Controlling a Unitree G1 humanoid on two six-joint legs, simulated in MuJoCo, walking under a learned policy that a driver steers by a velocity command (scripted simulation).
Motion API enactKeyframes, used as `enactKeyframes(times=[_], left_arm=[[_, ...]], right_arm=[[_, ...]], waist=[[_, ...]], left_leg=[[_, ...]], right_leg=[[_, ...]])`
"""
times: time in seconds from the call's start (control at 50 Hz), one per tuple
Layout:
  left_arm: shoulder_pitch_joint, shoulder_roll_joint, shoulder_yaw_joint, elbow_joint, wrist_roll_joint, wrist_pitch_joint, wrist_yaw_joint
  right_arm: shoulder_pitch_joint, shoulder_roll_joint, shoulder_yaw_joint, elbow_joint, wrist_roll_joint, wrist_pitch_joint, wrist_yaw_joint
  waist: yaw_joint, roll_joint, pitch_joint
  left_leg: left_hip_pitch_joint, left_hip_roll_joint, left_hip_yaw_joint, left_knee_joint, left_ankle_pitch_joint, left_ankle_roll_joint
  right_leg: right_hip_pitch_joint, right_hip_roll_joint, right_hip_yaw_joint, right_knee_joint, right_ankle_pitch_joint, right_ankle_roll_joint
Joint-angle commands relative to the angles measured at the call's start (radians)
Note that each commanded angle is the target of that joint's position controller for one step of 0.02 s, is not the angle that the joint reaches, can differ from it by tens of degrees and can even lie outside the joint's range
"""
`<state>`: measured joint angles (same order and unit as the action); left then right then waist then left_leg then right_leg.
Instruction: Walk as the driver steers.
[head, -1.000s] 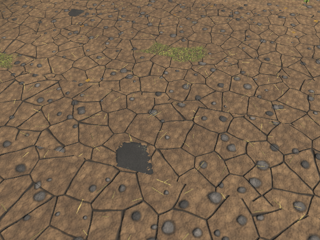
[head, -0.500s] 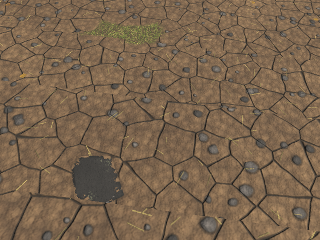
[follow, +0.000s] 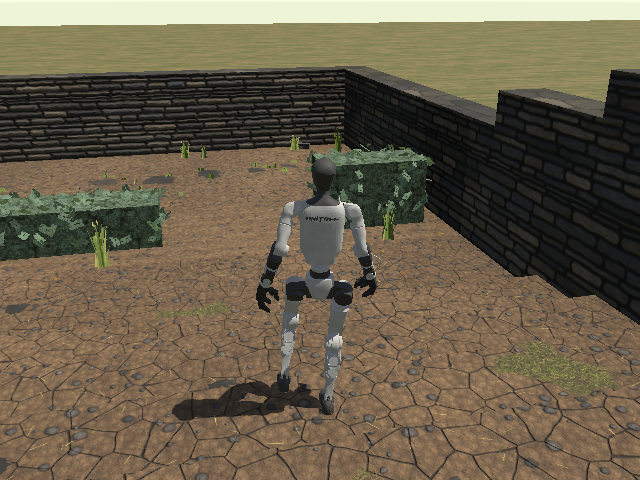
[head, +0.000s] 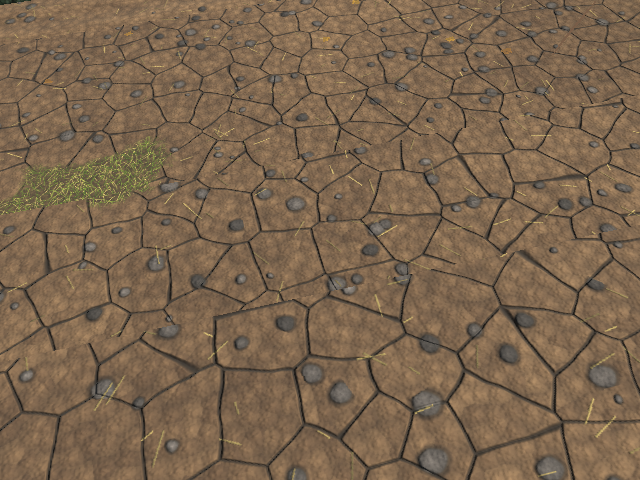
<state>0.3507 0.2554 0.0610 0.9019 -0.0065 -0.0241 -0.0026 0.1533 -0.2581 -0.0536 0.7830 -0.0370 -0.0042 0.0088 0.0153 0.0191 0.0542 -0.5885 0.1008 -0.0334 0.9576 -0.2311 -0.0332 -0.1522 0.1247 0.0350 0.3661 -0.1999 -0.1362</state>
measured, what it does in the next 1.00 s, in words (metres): goes down: left foot, then right foot 0.17 m lower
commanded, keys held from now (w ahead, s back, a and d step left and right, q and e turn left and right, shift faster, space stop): w+e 0.04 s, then w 0.50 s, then w+q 0.22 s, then q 0.24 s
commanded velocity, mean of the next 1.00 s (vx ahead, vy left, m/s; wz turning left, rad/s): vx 0.45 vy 0.00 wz -0.01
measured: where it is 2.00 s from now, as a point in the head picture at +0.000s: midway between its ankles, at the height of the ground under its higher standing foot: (376, 445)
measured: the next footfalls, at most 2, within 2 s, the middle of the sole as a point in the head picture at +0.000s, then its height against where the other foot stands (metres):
left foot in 0.26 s outside the picture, level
right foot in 0.76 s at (401, 473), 0.17 m lower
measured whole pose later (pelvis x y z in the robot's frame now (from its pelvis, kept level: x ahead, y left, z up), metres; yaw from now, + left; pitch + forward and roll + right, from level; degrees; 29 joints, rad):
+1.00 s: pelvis +0.54 -0.02 -0.19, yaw +4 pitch +0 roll -2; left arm 0.37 0.21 0.04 0.99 0.01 -0.08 0.02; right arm 0.13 -0.25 -0.05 0.83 -0.02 -0.01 0.02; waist 0.00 0.06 0.12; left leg -0.66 0.03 0.01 0.91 -0.13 0.03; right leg -0.18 0.03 -0.17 0.51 -0.34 -0.06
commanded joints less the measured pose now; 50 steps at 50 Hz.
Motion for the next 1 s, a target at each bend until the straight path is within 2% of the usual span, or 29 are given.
enactKeyframes(times=[0.02, 0.08, 0.2, 0.22, 0.26, 0.28, 0.3, 0.32, 0.34, 0.36, 0.4, 0.46, 0.48, 0.52, 0.56, 0.62, 0.68, 0.72, 0.74, 0.76, 0.78, 0.8, 0.82, 0.84, 0.86, 0.88, 0.9, 0.94, 1.0], left_arm=[[0.001, 0.177, 0.043, -0.061, -0.001, -0.023, 0.003], [0.011, 0.171, 0.042, -0.072, 0.027, -0.029, 0.002], [0.075, 0.148, 0.034, -0.073, 0.040, -0.022, 0.021], [0.027, 0.156, 0.034, -0.086, 0.039, -0.024, 0.024], [-0.110, 0.176, 0.036, -0.108, 0.018, -0.027, 0.019], [-0.141, 0.121, 0.028, -0.129, 0.004, -0.041, 0.015], [-0.075, 0.022, 0.006, -0.141, 0.020, -0.058, 0.023], [0.047, 0.040, 0.007, -0.122, 0.014, -0.066, 0.026], [-0.009, 0.092, 0.013, -0.110, 0.032, -0.056, 0.028], [-0.079, 0.154, 0.034, -0.101, 0.031, -0.044, 0.028], [-0.153, 0.137, 0.031, -0.129, 0.041, -0.011, -0.002], [-0.220, 0.064, 0.007, -0.127, 0.064, 0.017, -0.031], [-0.234, 0.077, 0.009, -0.123, 0.060, 0.014, -0.036], [-0.464, 0.069, 0.007, -0.190, 0.051, -0.024, -0.037], [-0.492, 0.024, -0.013, -0.200, 0.048, -0.036, -0.054], [-0.367, 0.036, -0.014, -0.134, 0.028, -0.027, -0.070], [-0.394, 0.045, -0.019, -0.126, 0.049, -0.035, -0.036], [-0.211, 0.040, -0.018, -0.074, 0.068, -0.051, -0.008], [-0.047, 0.070, -0.006, -0.018, 0.078, -0.054, 0.006], [0.086, 0.136, 0.015, 0.021, 0.079, -0.052, 0.006], [0.176, 0.173, 0.012, 0.034, 0.061, -0.065, -0.011], [0.202, 0.145, 0.017, 0.026, 0.034, -0.060, -0.025], [0.195, 0.111, 0.016, 0.018, 0.033, -0.052, -0.027], [0.086, 0.118, 0.018, -0.016, 0.031, -0.068, -0.006], [0.035, 0.108, 0.017, -0.019, 0.026, -0.071, 0.018], [-0.022, 0.090, 0.004, -0.013, 0.017, -0.075, 0.027], [-0.050, 0.088, 0.002, -0.007, 0.033, -0.075, 0.027], [-0.107, 0.055, -0.008, -0.010, 0.027, -0.085, 0.030], [-0.157, 0.065, 0.000, -0.041, 0.003, -0.091, 0.016]], right_arm=[[-0.030, -0.043, -0.005, -0.060, -0.013, 0.004, 0.004], [0.003, -0.078, -0.010, -0.030, -0.008, -0.008, 0.009], [-0.010, -0.127, -0.017, -0.035, -0.024, -0.040, 0.026], [0.058, -0.125, -0.018, -0.016, -0.023, -0.045, 0.023], [0.417, -0.146, -0.038, 0.092, -0.018, -0.053, 0.016], [0.570, -0.207, -0.061, 0.136, -0.018, -0.061, 0.012], [0.485, -0.198, -0.047, 0.108, 0.010, -0.066, 0.020], [0.373, -0.192, -0.035, 0.075, 0.024, -0.067, 0.022], [0.321, -0.194, -0.043, 0.057, 0.020, -0.077, 0.019], [0.245, -0.130, -0.026, 0.037, 0.021, -0.087, 0.018], [0.216, -0.145, -0.016, 0.048, 0.017, -0.098, 0.014], [0.327, -0.174, -0.029, 0.123, 0.008, -0.091, 0.006], [0.372, -0.145, -0.020, 0.136, 0.013, -0.094, 0.008], [0.468, -0.096, -0.006, 0.172, 0.004, -0.125, -0.002], [0.384, -0.075, 0.001, 0.156, 0.008, -0.134, -0.004], [0.305, -0.101, -0.001, 0.138, 0.018, -0.120, -0.007], [0.412, -0.080, 0.007, 0.183, -0.012, -0.075, -0.035], [0.448, -0.089, 0.003, 0.221, -0.016, -0.040, -0.062], [0.439, -0.107, -0.007, 0.219, 0.005, -0.018, -0.070], [0.407, -0.090, -0.016, 0.198, 0.029, -0.016, -0.062], [0.582, -0.004, -0.001, 0.182, 0.075, -0.018, -0.069], [0.563, -0.025, 0.009, 0.188, 0.084, -0.026, -0.081], [0.487, -0.042, 0.004, 0.186, 0.060, -0.021, -0.083], [0.309, -0.069, -0.008, 0.119, 0.028, -0.026, -0.080], [0.234, -0.085, -0.014, 0.096, -0.019, -0.013, -0.061], [0.143, -0.085, -0.020, 0.064, -0.012, 0.001, -0.034], [0.134, -0.052, -0.014, 0.048, -0.006, 0.011, -0.010], [0.161, 0.011, 0.006, 0.034, 0.007, 0.005, 0.019], [0.188, 0.002, 0.008, 0.051, 0.017, -0.003, 0.033]], waist=[[-0.013, -0.078, -0.037], [-0.006, -0.107, -0.098], [0.011, -0.078, -0.023], [-0.026, -0.072, -0.031], [-0.225, -0.059, -0.122], [-0.296, 0.150, -0.130], [-0.173, 0.246, -0.081], [-0.043, 0.149, -0.023], [-0.039, 0.068, 0.022], [-0.020, -0.068, 0.107], [0.014, 0.009, 0.121], [-0.019, 0.077, 0.078], [-0.031, 0.040, 0.070], [-0.124, 0.065, 0.105], [-0.100, 0.022, 0.071], [-0.054, 0.015, 0.018], [-0.106, -0.030, 0.072], [-0.042, -0.022, 0.020], [0.035, -0.032, -0.025], [0.087, -0.122, -0.101], [-0.010, -0.207, -0.276], [0.054, -0.203, -0.367], [0.075, -0.120, -0.334], [0.078, -0.125, -0.305], [0.042, -0.119, -0.242], [-0.010, -0.044, -0.067], [-0.051, -0.075, -0.006], [-0.107, -0.162, -0.019], [-0.124, -0.178, -0.093]], left_leg=[[0.071, -0.067, 0.066, -0.086, 0.162, -0.008], [0.109, -0.078, 0.055, -0.003, 0.301, 0.026], [-0.022, -0.062, 0.019, -0.043, 0.056, 0.084], [0.100, -0.084, 0.030, -0.094, 0.020, 0.096], [0.568, -0.130, 0.078, -0.250, 0.053, 0.123], [0.721, -0.014, -0.071, -0.421, 0.048, 0.182], [0.734, 0.195, -0.396, -0.477, 0.233, 0.226], [0.696, 0.272, -0.576, -0.569, 0.456, 0.324], [0.608, 0.328, -0.659, -0.605, 0.283, 0.391], [0.478, 0.283, -0.559, -0.595, 0.224, 0.383], [0.360, 0.180, -0.373, -0.648, 0.234, 0.310], [0.391, 0.108, -0.199, -0.635, 0.384, 0.269], [0.449, 0.090, -0.168, -0.634, 0.431, 0.259], [0.613, 0.028, -0.156, -0.632, 0.154, 0.233], [0.388, -0.024, -0.109, -0.634, -0.060, 0.204], [0.227, -0.033, -0.078, -0.517, -0.130, 0.177], [0.435, -0.046, -0.110, -0.264, -0.096, 0.180], [0.529, -0.107, -0.091, 0.090, 0.129, 0.190], [0.456, -0.123, -0.063, 0.365, 0.153, 0.182], [0.201, -0.205, -0.026, 0.689, -0.395, 0.166], [-0.146, -0.186, -0.063, 0.862, -0.682, 0.140], [-0.340, -0.132, -0.072, 0.875, -0.603, 0.137], [-0.369, -0.092, -0.040, 0.870, -0.525, 0.132], [-0.417, -0.069, -0.045, 0.748, -0.296, 0.119], [-0.366, -0.037, -0.028, 0.708, -0.224, 0.096], [-0.240, -0.021, -0.035, 0.454, -0.157, 0.052], [-0.108, -0.018, -0.023, 0.287, -0.081, 0.032], [0.098, -0.035, 0.012, 0.009, 0.113, 0.046], [0.299, -0.089, 0.075, -0.147, 0.237, 0.086]], right_leg=[[-0.065, -0.206, 0.199, -0.128, 0.427, -0.101], [-0.017, -0.230, 0.204, -0.069, 0.516, -0.088], [0.181, -0.303, 0.285, 0.069, 0.615, -0.135], [0.124, -0.283, 0.254, 0.126, 0.731, -0.113], [-0.114, -0.195, 0.188, 0.484, 0.843, -0.054], [-0.308, -0.051, 0.120, 0.905, 0.426, -0.001], [-0.522, 0.059, 0.140, 1.125, -0.300, 0.014], [-0.648, 0.031, 0.174, 1.132, -0.292, 0.024], [-0.711, -0.017, 0.170, 1.111, -0.267, 0.035], [-0.693, -0.067, 0.203, 1.012, -0.219, 0.051], [-0.586, -0.093, 0.145, 0.811, -0.149, 0.076], [-0.520, -0.100, -0.012, 0.757, 0.108, 0.059], [-0.573, -0.125, -0.024, 0.722, 0.160, 0.050], [-0.763, -0.141, -0.028, 0.520, 0.268, 0.059], [-0.443, -0.139, -0.076, 0.283, 0.610, 0.057], [-0.104, -0.133, -0.083, 0.218, 0.812, 0.059], [-0.173, -0.155, -0.068, 0.037, 0.695, 0.107], [-0.054, -0.180, -0.053, -0.180, 0.740, 0.110], [0.123, -0.234, -0.032, -0.290, 0.832, 0.102], [0.392, -0.348, 0.043, -0.172, 1.011, 0.059], [0.810, -0.532, 0.100, 0.362, 1.684, 0.052], [0.916, -0.607, 0.189, 0.385, 1.588, -0.010], [0.763, -0.583, 0.179, 0.291, 1.279, -0.031], [0.610, -0.597, 0.231, 0.171, 0.766, -0.103], [0.393, -0.609, 0.291, 0.112, 0.611, -0.142], [0.083, -0.549, 0.168, -0.015, 0.640, -0.113], [-0.091, -0.481, 0.096, -0.039, 0.650, -0.094], [-0.225, -0.377, -0.055, -0.030, 0.750, -0.044], [-0.230, -0.352, -0.139, 0.036, 0.710, -0.001]])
